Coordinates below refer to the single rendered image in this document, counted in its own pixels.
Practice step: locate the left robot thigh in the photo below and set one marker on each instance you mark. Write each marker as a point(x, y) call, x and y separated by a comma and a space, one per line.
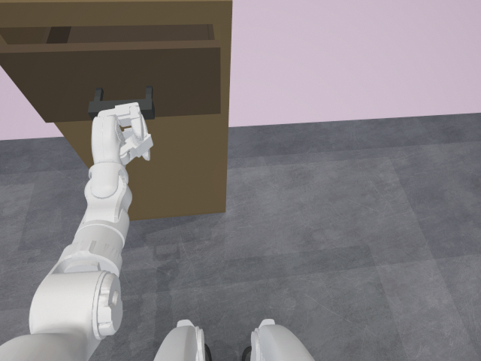
point(184, 343)

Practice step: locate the right robot thigh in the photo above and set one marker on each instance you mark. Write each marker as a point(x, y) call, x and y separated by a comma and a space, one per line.
point(276, 343)

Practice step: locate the cabinet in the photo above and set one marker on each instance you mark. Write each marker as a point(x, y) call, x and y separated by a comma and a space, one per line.
point(187, 171)

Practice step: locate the handle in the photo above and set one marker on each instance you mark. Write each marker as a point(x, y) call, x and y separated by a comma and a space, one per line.
point(146, 105)

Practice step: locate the drawer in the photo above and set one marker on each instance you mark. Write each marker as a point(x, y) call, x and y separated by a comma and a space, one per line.
point(59, 76)

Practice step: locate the robot left forearm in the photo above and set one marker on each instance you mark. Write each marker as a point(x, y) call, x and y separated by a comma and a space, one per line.
point(101, 235)

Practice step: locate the robot left upper arm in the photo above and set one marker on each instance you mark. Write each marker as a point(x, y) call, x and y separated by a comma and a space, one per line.
point(72, 313)

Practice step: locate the robot left hand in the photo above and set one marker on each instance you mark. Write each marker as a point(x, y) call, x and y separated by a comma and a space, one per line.
point(107, 137)

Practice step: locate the robot thigh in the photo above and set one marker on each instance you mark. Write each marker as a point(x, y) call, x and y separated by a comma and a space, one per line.
point(276, 343)
point(184, 343)

